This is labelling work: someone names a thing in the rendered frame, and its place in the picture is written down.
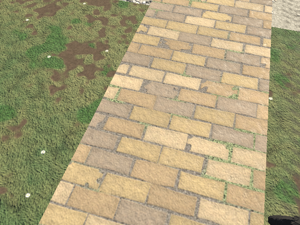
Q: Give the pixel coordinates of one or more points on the robot right hand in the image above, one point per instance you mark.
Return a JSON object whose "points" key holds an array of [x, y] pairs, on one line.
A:
{"points": [[283, 220]]}

